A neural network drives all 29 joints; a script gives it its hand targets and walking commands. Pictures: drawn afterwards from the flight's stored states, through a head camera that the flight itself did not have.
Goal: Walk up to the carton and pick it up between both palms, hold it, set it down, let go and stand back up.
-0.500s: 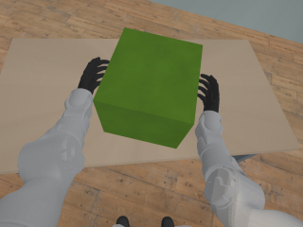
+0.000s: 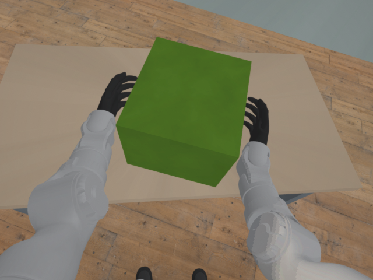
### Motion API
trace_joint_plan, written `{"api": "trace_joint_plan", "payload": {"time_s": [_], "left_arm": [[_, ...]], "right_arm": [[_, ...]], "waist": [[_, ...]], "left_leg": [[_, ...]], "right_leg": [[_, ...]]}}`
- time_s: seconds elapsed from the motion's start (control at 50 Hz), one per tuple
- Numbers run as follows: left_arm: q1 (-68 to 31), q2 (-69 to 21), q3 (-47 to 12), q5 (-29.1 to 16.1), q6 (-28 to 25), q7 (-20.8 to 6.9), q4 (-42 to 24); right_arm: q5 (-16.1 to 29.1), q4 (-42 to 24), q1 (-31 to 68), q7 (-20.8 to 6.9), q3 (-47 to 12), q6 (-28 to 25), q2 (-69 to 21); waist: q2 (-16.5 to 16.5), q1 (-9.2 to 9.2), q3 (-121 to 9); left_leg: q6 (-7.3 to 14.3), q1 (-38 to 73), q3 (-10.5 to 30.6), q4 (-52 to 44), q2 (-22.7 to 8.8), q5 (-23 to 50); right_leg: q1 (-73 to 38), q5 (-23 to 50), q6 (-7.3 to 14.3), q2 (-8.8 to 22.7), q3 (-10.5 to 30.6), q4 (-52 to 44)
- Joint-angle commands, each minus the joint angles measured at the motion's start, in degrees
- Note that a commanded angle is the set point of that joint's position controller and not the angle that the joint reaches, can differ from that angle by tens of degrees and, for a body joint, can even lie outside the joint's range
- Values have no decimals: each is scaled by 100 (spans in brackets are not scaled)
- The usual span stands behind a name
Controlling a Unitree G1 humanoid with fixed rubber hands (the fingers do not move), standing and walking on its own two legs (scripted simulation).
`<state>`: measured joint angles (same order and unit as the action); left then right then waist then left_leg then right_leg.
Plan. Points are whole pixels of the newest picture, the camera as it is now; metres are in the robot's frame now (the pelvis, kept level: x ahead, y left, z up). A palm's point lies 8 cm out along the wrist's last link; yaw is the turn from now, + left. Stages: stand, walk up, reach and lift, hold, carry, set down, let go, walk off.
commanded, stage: reach and lift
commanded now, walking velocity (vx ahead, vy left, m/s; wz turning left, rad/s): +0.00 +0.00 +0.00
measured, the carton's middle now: (187, 114) +0.48 -0.03 -0.02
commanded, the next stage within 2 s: none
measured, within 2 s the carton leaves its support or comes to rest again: leaves its support in 0.52 s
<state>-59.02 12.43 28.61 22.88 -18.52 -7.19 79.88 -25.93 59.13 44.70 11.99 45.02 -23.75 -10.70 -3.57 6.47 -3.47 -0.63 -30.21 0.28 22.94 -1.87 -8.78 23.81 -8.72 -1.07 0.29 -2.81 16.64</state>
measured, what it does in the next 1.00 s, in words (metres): stands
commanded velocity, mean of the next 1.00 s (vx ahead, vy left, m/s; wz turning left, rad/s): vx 0.00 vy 0.00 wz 0.00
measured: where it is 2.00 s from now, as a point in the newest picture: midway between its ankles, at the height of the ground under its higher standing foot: outside the picture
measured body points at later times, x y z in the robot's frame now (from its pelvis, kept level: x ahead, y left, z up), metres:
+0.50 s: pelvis +0.00 -0.01 +0.01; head +0.08 +0.02 +0.45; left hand +0.45 +0.13 +0.04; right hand +0.37 -0.19 +0.03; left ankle +0.01 +0.12 -0.74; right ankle -0.03 -0.13 -0.74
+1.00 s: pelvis -0.01 +0.00 +0.01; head +0.03 +0.03 +0.46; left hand +0.42 +0.14 +0.06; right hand +0.37 -0.19 +0.07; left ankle +0.01 +0.12 -0.74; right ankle -0.03 -0.13 -0.74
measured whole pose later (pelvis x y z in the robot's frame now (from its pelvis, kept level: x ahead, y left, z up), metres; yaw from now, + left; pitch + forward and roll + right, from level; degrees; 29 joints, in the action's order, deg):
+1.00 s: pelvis -0.01 +0.00 +0.01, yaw -2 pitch +3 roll -1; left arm -45.5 4.0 25.0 18.8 -8.0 -5.6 61.5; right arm -15.8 52.5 35.7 10.6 29.6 -14.8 -6.3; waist -4.7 1.7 1.4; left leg -0.2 -11.9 -2.4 16.1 -1.7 -7.2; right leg 7.6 -7.6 -1.3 0.7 -0.6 12.3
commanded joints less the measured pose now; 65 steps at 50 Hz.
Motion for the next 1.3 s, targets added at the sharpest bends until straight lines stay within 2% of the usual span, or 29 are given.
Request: {"api": "trace_joint_plan", "payload": {"time_s": [0.0,0.14,0.38,0.52,0.66,0.86,0.88,0.9,0.94,1.06,1.12,1.2,1.28], "left_arm": [[-2404,-3335,-894,321,-137,-444,8],[-2304,-3449,-1050,217,-163,-330,-265],[-2238,-3468,-1319,-125,-243,-310,-648],[-2147,-3524,-1465,-287,-198,-303,-882],[-1949,-3693,-1633,-349,87,-319,-1256],[-1632,-3984,-1947,-396,673,-273,-2154],[-1325,-3848,-1628,-302,760,-387,-1828],[-1324,-3827,-1576,-288,803,-475,-1940],[-1390,-3867,-1620,-266,876,-511,-2196],[-1461,-4235,-2211,-468,1026,-293,-2901],[-1384,-4335,-2503,-592,1070,-181,-3137],[-1141,-4321,-2649,-672,1252,-147,-3343],[-851,-4234,-2592,-647,1624,-264,-3558]], "right_arm": [[-623,554,2288,-1020,-1768,-186,-2705],[-528,354,2317,-1089,-2004,-228,-2676],[-244,-136,2388,-1113,-2723,-165,-2759],[-57,-354,2391,-1127,-3091,-75,-2766],[167,-455,2267,-1124,-3286,110,-2706],[535,-767,2203,-1158,-3499,329,-2484],[553,-789,2033,-1115,-3632,462,-2531],[545,-860,1984,-1072,-3626,534,-2551],[587,-912,1987,-1065,-3678,600,-2524],[906,-1392,2254,-1206,-4017,517,-2354],[1048,-1451,2287,-1237,-4141,501,-2262],[1214,-1403,2101,-1223,-4261,669,-2169],[1424,-1373,1848,-1156,-4382,981,-2078]], "waist": [[1059,54,-3341],[934,-88,-3371],[571,-333,-3398],[450,-453,-3312],[425,-468,-2918],[557,-491,-2572],[159,-522,-2073],[114,-458,-2022],[211,-490,-2019],[603,-607,-2852],[668,-595,-3093],[597,-558,-2775],[413,-490,-2025]], "left_leg": [[-485,2651,-435,334,7,2725],[-452,2748,-493,207,2,2770],[-199,2212,-604,-188,64,2121],[-123,2244,-641,-318,61,1985],[-159,2618,-694,-377,76,2031],[-280,3292,-740,-364,101,2359],[-65,2809,-777,-432,202,1968],[0,2486,-762,-600,223,1569],[0,2375,-758,-738,215,1317],[-276,3440,-716,-365,120,2530],[-336,3759,-666,-253,89,2816],[-300,3767,-644,-307,109,2651],[-208,3596,-655,-517,181,2196]], "right_leg": [[-571,2462,91,-157,-494,183],[-870,2462,96,-152,-471,98],[-1960,2816,-24,-1,-249,180],[-2262,2764,-55,15,-172,156],[-2289,2450,-42,-53,-172,-16],[-2211,1952,-2,-184,-272,-259],[-2421,2124,-94,-62,-152,-261],[-2683,2300,-177,-9,-134,-148],[-2804,2221,-193,-5,-152,-80],[-2206,2032,-8,-207,-331,-203],[-1968,1896,47,-268,-376,-254],[-1998,1741,43,-260,-325,-327],[-2318,1672,-40,-222,-256,-383]]}}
